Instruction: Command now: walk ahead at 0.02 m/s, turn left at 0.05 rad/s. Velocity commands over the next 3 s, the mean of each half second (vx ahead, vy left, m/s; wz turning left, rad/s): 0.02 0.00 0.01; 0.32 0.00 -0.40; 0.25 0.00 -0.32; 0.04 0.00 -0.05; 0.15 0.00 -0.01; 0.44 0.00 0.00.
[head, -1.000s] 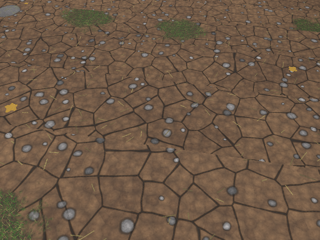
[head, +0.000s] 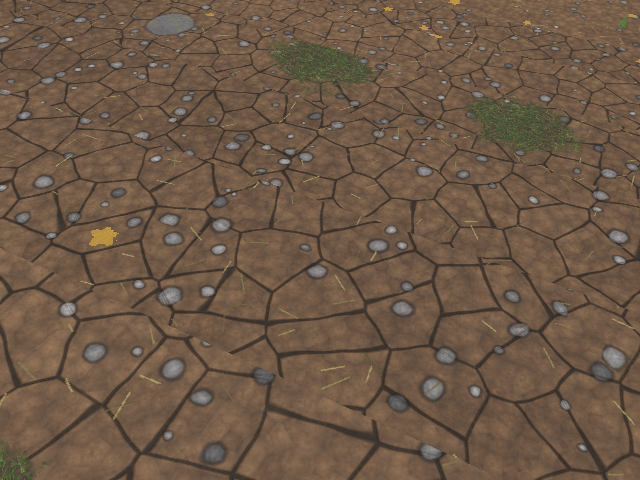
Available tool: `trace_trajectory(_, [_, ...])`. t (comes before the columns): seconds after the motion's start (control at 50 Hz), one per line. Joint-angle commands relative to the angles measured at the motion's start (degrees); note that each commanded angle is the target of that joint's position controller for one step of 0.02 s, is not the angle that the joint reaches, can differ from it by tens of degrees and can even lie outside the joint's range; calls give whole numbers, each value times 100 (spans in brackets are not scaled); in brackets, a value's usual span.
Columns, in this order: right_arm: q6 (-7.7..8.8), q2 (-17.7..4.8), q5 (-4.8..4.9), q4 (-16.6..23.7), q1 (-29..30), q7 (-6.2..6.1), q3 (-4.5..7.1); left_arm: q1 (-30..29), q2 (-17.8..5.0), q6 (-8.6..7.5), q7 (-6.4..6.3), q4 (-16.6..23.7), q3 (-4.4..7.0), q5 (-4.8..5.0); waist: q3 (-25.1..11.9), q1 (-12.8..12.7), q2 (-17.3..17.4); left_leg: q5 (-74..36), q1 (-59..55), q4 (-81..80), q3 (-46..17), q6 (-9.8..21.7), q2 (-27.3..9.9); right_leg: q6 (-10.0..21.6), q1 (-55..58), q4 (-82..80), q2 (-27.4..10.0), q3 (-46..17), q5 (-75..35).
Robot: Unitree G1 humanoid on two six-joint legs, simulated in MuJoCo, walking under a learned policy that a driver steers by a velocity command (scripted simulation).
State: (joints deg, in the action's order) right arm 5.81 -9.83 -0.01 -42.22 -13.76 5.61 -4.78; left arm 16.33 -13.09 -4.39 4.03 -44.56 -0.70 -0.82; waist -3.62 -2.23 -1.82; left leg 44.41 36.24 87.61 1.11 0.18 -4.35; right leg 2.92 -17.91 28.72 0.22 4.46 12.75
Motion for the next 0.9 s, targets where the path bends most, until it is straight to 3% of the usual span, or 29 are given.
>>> trace_trajectory(0.02, [-259, -490, 125, 735, 940, -675, 270, 821, -773, 172, -260, -207, 238, 146, -207, -163, 485, -429, 743, -1006, 374, -119, 254, 843, 1352, -407, -1427, -1078, -4342])
trace_trajectory(0.06, [-611, -475, 91, 864, 939, -983, 253, 979, -902, 294, -529, -248, 205, 16, -128, -162, 83, -411, 1120, -410, 158, 81, 295, 1060, 1704, -297, -1487, -1318, -4817])
trace_trajectory(0.14, [-734, -335, 32, 910, 731, -927, 267, 695, -657, 376, -622, -248, 117, -35, -365, 83, -521, -773, 796, -161, 25, 78, 265, 1171, 1252, -389, -1432, -1311, -4024])
trace_trajectory(0.16, [-529, -202, -474, 703, 23, -534, 143, 697, -750, 134, -391, -115, 192, -450, 138, 2, -950, -787, 943, 737, -98, -390, 161, 1141, 593, -1049, -1505, -1468, -2161])
trace_trajectory(0.2, [-421, -344, -351, 612, 6, -261, 203, 116, -492, -38, -305, 62, 125, -265, 97, 64, -79, -1397, 638, 929, -323, -734, -39, 962, -171, -1139, -1553, -1667, -759])
trace_trajectory(0.22, [-363, -433, -170, 817, 243, -192, 161, 80, -731, -71, -256, -42, 135, -245, -6, 153, -159, -544, 368, 1453, -744, -689, 20, 994, -514, -1147, -1784, -2114, -1342])
trace_trajectory(0.26, [-258, -593, -240, 851, 71, -183, 123, -316, -722, -171, -235, 117, 137, -168, -485, 199, 5, -579, 389, 1059, -1071, -607, -132, 879, -40, -695, -1870, -1855, -2070])
trace_trajectory(0.28, [-264, -499, -164, 848, -104, -63, 100, -434, -828, -130, -92, 118, 106, 59, -610, 502, 97, -9, -583, 20, -332, -537, 168, 742, -367, -910, -1619, -1468, -2093])
trace_trajectory(0.3, [-260, -572, -112, 873, -8, 47, 68, -261, -847, -104, -5, 36, 88, 105, -380, 446, 235, -786, -672, -1260, -362, -320, 138, 449, -213, -762, -1337, -1224, -2026])
trace_trajectory(0.32, [-197, -980, -121, 992, 628, 118, 77, 387, -920, -52, 30, -10, 145, 147, -162, -145, 490, -1564, 171, -2177, -850, 202, 73, 62, 530, -396, -813, -722, -1690])
trace_trajectory(0.36, [-56, -1103, -120, 899, 898, 161, 132, 755, -779, 27, -21, -27, 143, 104, -330, -416, 223, -1343, 665, -2751, -1167, 736, -91, -246, 1340, -253, -620, -341, -1955])
trace_trajectory(0.38, [-2, -1125, 16, 850, 1053, 234, 63, 866, -612, 40, -17, 95, 94, 29, -234, -578, 732, -1534, 1106, -3087, -1753, 827, -264, -462, 1671, -218, -541, -194, -1745])
trace_trajectory(0.42, [6, -964, 8, 623, 959, 326, -30, 861, -665, 124, -3, 126, 80, 47, -68, -458, 346, -530, 1248, -2876, -1480, 480, -210, -652, 1872, -483, -513, -335, -1954])
trace_trajectory(0.44, [-5, -893, -11, 547, 791, 309, -50, 821, -662, 119, -13, 171, 80, 20, -149, -350, 347, -287, 1084, -2636, -1177, 344, -85, -628, 1826, -571, -532, -343, -2232])
trace_trajectory(0.46, [-405, -602, 61, 675, 379, -388, 175, 1399, -829, 305, -177, -421, 295, 260, -702, -114, 426, -1312, -202, -1834, -515, 520, 129, -85, 1393, -344, -1130, -167, -4843])
trace_trajectory(0.48, [-584, -626, 20, 740, -18, -645, 151, 1152, -964, 379, -283, -333, 317, 172, -749, 162, 138, -1079, -278, -1730, -486, 545, 185, 90, 1213, -96, -963, 29, -4936])
trace_trajectory(0.5, [-717, -671, -34, 751, -113, -731, 196, 720, -821, 440, -333, -160, 334, 132, -508, 233, 95, -414, -186, -1980, -594, 631, 157, 168, 720, -13, -771, 108, -4106])
trace_trajectory(0.52, [-706, -656, 153, 990, 450, -788, 221, 265, -400, 705, -367, -62, 225, 29, 56, 395, 38, 105, 144, -2563, -1137, 758, -185, 377, 113, -268, -472, -142, -2001])
trace_trajectory(0.58, [-568, -1459, 52, 831, 61, -821, 614, -604, -427, 798, -330, 618, 392, 252, 804, 657, 1152, 2454, 346, -4642, -3027, 1653, -1145, 394, -1061, 1091, 155, -351, 1028])
trace_trajectory(0.6, [-765, -1627, -405, 617, -360, -866, 704, -906, -602, 710, -218, 960, 447, 74, 963, 793, 1767, 2796, -393, -5091, -3451, 1819, -1283, 409, -2212, 1587, 86, -644, 1377])
trace_trajectory(0.64, [-667, -1386, -406, 382, -529, -919, 748, -1347, -675, 454, -292, 1158, 571, -48, 1282, 1021, 1592, 1320, -1353, -4873, -4257, 2034, -1854, 425, -3636, 2426, -121, -1654, 1467])
trace_trajectory(0.66, [-191, -639, -392, 389, -467, -777, 350, -695, -407, 192, -386, 543, 171, -838, 1229, 996, 1125, 1351, -1732, -4299, -4702, 1950, -2160, 114, -4159, 1786, -762, -2142, -824])
trace_trajectory(0.68, [-53, -742, -276, 225, -300, -768, 378, -396, -314, 81, -460, 390, 155, -770, 961, 851, 593, 1440, -1716, -3860, -3812, 1728, -1952, -75, -3598, 1390, -709, -1716, -1026])
trace_trajectory(0.72, [125, -1112, -427, 91, 205, -642, 435, -55, -528, 145, -421, 364, 257, -487, 720, 400, 707, 2320, 223, -3971, -2047, 1233, -1403, -213, -1256, 2014, -218, -544, -314])
trace_trajectory(0.78, [172, -1281, -488, -51, 687, -402, 413, 1254, -817, 329, -115, -84, 467, -411, 619, -481, 336, 2300, 1013, -2799, -394, 499, -1167, -174, 951, 1273, -26, -102, -1111])
trace_trajectory(0.82, [59, -1169, -560, -428, 141, -278, 431, 1767, -1162, 219, -111, -315, 692, -423, 101, -626, -252, 713, 126, -459, 433, 228, -651, 28, 1705, 188, 327, 112, -914])
trace_trajectory(0.86, [2, -454, -651, -574, -932, -91, 348, 2207, -1884, 60, -38, -288, 778, -369, -401, -152, -927, -658, 1987, 2738, 34, 21, 319, 1115, 2969, 658, -434, -2608, -2167])
trace_trajectory(0.88, [66, -778, -483, -191, -123, -110, 364, 2620, -1445, -68, 76, -269, 591, -250, -281, -618, -734, -893, 3528, 3191, -258, -163, 440, 1471, 3498, 35, -1071, -4166, -635])
trace_trajectory(0.9, [161, -757, -250, -36, 175, -214, 349, 2269, -1162, -185, 123, -322, 458, -218, 566, -550, -908, -1590, 4800, 3312, -904, -92, 144, 1543, 2917, -396, -1710, -5434, 2359])
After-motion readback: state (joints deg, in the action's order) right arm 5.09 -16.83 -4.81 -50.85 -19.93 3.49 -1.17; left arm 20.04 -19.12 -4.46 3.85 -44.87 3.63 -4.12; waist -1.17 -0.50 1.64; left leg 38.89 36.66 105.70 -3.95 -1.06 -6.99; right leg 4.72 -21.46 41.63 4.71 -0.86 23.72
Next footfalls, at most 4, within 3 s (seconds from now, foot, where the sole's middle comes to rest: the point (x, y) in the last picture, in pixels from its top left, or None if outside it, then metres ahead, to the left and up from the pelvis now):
0.82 right None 0.03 -0.13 -0.77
1.28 left None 0.37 -0.06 -0.77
1.54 right None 0.23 -0.26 -0.77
2.78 right None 0.49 -0.36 -0.77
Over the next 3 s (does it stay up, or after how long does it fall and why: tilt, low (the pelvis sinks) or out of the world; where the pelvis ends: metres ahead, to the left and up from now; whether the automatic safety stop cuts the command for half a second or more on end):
stays up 0.55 -0.27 -0.03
